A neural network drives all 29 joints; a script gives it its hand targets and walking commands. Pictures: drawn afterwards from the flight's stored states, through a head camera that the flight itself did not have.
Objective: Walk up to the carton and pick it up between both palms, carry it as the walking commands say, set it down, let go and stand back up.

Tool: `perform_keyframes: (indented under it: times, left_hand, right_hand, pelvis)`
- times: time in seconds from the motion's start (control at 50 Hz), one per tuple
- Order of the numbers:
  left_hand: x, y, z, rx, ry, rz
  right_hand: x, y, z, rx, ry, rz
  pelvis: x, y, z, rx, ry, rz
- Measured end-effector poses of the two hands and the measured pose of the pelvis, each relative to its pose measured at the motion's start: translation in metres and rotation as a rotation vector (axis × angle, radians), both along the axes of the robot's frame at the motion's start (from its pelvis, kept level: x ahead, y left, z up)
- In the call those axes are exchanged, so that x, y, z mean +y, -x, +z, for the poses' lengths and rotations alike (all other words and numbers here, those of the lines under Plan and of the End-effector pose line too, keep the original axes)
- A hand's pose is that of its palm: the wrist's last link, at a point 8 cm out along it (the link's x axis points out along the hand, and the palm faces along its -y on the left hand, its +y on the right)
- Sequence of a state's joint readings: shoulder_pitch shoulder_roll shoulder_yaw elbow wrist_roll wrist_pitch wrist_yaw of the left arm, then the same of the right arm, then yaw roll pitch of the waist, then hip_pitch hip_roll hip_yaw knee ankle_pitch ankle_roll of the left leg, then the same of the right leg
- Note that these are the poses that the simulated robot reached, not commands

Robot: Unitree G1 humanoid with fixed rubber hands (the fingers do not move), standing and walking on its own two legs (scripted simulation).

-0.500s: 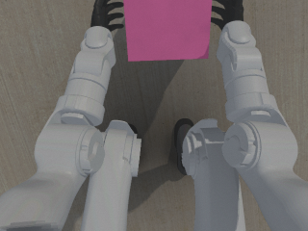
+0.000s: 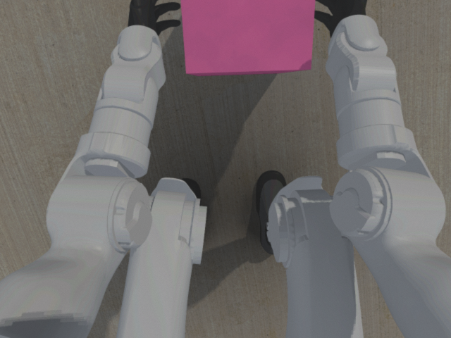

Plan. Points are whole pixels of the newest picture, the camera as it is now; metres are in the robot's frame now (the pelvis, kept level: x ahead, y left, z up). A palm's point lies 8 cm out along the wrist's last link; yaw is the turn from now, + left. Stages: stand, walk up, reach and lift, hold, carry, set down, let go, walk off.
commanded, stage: set down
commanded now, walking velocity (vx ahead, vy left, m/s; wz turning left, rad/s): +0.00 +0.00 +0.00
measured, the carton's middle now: (241, 23) +0.55 -0.03 -0.29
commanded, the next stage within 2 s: none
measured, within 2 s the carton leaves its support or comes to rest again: neither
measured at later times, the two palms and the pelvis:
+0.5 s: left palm (145, 23) +0.53 +0.11 -0.20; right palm (344, 14) +0.53 -0.17 -0.19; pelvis +0.01 +0.00 +0.00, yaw +0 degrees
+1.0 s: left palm (145, 23) +0.53 +0.11 -0.20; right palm (344, 14) +0.53 -0.17 -0.19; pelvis +0.01 +0.00 +0.00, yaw +0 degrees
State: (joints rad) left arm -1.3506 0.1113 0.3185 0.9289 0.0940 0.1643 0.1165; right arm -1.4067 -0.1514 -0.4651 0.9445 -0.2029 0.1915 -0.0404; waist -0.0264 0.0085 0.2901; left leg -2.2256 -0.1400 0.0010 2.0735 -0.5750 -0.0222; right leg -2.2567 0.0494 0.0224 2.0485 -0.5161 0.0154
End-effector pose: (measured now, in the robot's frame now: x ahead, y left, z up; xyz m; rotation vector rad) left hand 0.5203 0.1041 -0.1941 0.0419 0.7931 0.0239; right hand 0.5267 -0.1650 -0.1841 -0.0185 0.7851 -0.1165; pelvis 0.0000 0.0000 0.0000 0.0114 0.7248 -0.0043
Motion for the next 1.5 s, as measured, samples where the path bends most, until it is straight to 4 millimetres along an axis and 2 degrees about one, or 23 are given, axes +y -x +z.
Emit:
perform_keyframes:
  times: [0.66, 1.08, 1.2, 1.32, 1.42, 1.5]
  left_hand:
    - [0.001, -0.009, -0.009, -0.005, 0.035, 0.009]
    - [0.003, -0.006, -0.014, -0.016, 0.029, 0.002]
    - [0.021, -0.002, -0.022, 0.007, -0.045, 0.010]
    - [0.036, -0.003, -0.022, 0.006, -0.070, 0.027]
    - [0.033, -0.008, -0.013, -0.033, -0.053, 0.029]
    - [0.031, -0.017, 0.003, -0.094, -0.050, 0.036]
  right_hand:
    - [-0.002, -0.009, -0.009, -0.013, -0.028, 0.004]
    - [-0.003, -0.005, -0.015, -0.025, 0.013, 0.044]
    - [-0.009, 0.012, -0.031, 0.030, 0.054, 0.059]
    - [-0.026, 0.014, -0.032, 0.017, 0.071, 0.039]
    - [-0.036, 0.012, -0.026, -0.001, 0.073, 0.022]
    - [-0.033, 0.008, -0.017, -0.038, 0.068, 0.020]
  pelvis:
    - [-0.001, -0.010, 0.000, 0.020, -0.003, 0.000]
    - [-0.002, -0.010, -0.003, 0.011, -0.005, 0.000]
    - [-0.002, -0.009, -0.004, 0.009, -0.005, 0.000]
    - [-0.002, -0.007, -0.005, -0.001, -0.006, 0.000]
    - [-0.002, -0.004, -0.006, -0.009, -0.006, 0.000]
    - [-0.003, -0.001, -0.008, -0.020, -0.007, 0.000]
